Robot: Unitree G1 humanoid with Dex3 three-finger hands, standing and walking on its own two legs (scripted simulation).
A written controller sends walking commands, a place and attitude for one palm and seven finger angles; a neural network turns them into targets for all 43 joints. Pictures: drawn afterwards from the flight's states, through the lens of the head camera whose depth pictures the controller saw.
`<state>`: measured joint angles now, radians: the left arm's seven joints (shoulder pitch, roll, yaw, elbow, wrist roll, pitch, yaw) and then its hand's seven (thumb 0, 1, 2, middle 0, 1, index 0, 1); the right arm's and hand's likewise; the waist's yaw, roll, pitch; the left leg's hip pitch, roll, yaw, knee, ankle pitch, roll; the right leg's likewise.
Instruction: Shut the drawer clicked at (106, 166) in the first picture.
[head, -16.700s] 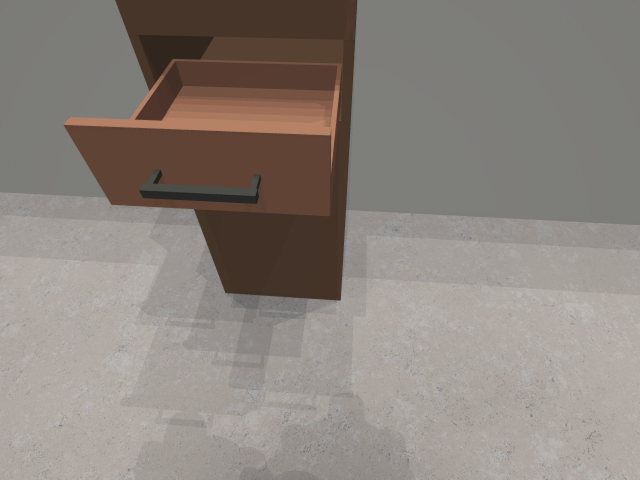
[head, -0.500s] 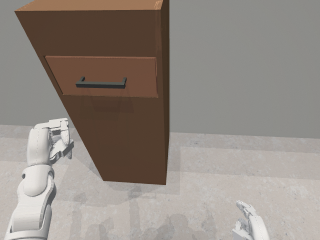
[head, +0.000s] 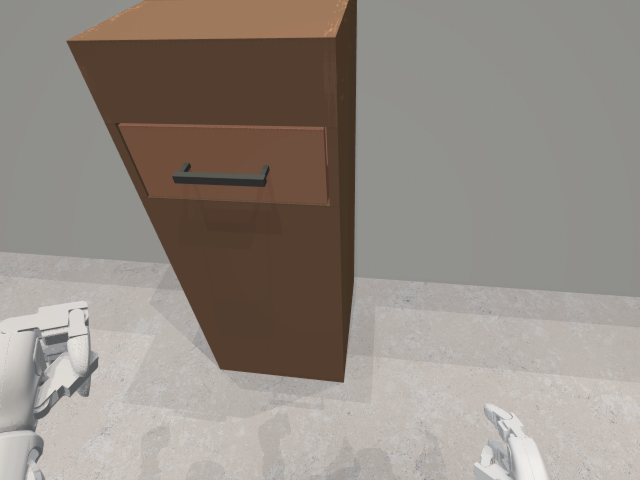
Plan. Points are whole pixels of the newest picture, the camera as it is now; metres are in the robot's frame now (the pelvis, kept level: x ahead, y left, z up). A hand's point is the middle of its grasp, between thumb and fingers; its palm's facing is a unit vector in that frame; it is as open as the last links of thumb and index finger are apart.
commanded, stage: draw the hand back to the body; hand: left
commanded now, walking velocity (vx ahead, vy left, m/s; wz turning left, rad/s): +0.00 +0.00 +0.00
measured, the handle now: (222, 173) +0.60 +0.28 +0.07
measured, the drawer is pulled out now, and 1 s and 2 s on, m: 0.00 0.00 0.00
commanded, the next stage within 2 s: step back with the hand held close in 0.04 s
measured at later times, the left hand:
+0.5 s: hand (83, 359) +0.17 +0.26 +0.15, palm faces +0.29 -0.81 -0.51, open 3.2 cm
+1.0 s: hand (5, 444) +0.09 +0.27 +0.16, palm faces +0.39 -0.79 -0.46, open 3.2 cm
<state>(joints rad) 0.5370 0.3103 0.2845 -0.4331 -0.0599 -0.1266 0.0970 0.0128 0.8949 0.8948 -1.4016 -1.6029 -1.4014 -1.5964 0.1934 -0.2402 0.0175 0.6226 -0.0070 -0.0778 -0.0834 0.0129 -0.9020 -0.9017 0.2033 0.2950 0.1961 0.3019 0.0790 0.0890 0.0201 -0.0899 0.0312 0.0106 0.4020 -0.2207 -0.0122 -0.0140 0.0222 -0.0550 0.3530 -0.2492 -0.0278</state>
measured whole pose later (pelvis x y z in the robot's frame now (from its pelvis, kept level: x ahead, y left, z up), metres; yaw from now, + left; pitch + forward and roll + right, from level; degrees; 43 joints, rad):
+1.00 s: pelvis -0.09 +0.03 -0.02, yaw +1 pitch +0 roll -2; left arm 0.61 0.37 0.36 -0.56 -0.01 -0.27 0.15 0.01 0.89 0.89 -1.40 -1.60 -1.40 -1.60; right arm 0.22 -0.23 -0.01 0.57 0.00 -0.07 -0.08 0.01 -0.90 -0.90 0.21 0.30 0.20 0.30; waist 0.01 0.04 0.02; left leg -0.44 0.01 -0.01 0.60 -0.23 0.03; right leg -0.34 0.02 -0.04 0.50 -0.17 0.00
